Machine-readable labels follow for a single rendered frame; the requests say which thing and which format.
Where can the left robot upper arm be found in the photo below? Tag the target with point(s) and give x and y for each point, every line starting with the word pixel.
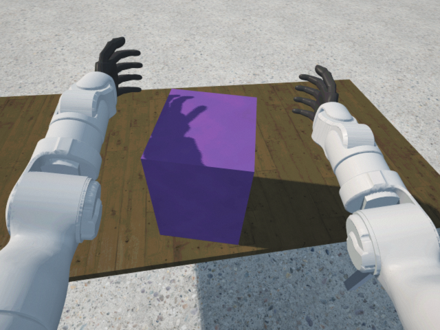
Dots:
pixel 51 214

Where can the table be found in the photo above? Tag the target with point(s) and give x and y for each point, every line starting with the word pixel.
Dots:
pixel 294 199

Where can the right robot upper arm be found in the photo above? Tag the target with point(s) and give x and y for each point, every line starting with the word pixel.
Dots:
pixel 398 245

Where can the robot left hand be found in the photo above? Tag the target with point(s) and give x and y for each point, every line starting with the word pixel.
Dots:
pixel 107 64

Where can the robot left forearm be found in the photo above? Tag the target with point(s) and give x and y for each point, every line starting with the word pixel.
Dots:
pixel 76 132

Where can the robot right hand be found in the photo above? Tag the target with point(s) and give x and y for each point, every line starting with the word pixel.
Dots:
pixel 327 92

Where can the robot right forearm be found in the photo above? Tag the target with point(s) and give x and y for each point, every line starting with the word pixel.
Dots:
pixel 364 177

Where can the carton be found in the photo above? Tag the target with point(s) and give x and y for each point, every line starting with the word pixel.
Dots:
pixel 199 165

